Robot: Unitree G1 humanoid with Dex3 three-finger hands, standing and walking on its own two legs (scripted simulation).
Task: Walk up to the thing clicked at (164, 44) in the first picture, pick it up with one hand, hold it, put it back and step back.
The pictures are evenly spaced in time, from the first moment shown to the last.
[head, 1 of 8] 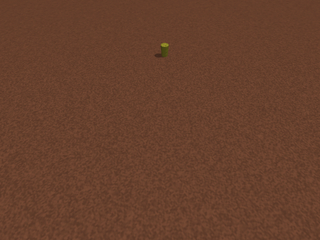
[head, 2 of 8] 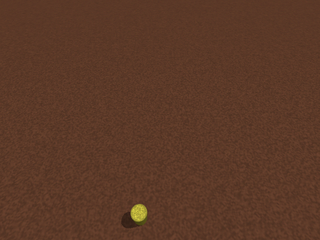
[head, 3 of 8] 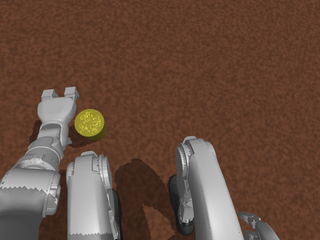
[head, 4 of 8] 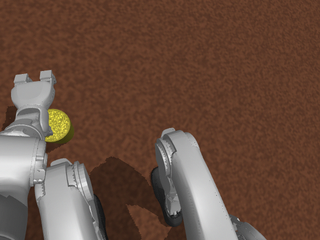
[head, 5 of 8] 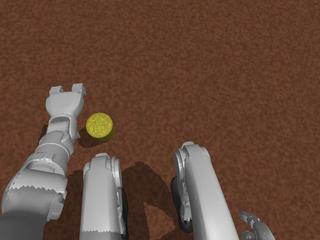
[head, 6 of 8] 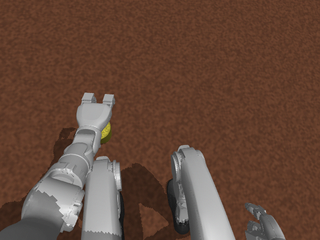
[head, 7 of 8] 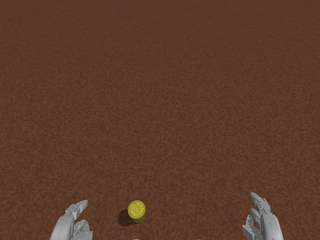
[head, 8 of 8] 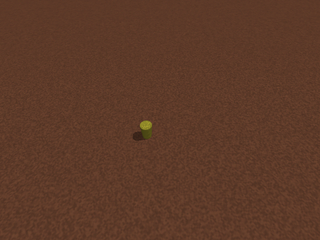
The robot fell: no
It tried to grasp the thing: no
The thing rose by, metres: 0.00
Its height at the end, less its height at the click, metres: +0.00
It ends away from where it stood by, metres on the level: 0.00
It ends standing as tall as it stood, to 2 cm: yes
